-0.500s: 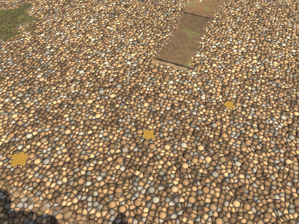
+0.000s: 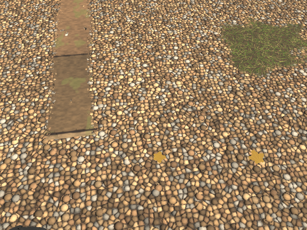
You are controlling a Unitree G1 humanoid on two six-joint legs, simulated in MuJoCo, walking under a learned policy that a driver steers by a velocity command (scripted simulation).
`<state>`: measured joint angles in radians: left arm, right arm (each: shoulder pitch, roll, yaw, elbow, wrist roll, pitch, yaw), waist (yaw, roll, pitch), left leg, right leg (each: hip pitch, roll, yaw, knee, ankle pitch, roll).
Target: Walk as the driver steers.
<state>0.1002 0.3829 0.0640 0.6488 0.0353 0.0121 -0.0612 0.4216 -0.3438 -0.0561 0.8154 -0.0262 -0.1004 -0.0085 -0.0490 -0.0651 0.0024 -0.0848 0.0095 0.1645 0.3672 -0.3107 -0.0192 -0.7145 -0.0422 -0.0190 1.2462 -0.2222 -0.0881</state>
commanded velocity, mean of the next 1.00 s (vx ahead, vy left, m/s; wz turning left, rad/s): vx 0.67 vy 0.00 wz -0.67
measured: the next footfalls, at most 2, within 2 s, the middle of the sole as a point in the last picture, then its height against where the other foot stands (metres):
right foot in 0.22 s outside the picture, level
left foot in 0.60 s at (157, 160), level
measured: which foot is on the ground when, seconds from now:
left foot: down 0.00-0.22, up 0.24-0.58, down 0.60-1.00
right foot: up 0.00-0.20, down 0.22-0.60, up 0.62-0.98, down 1.00-1.00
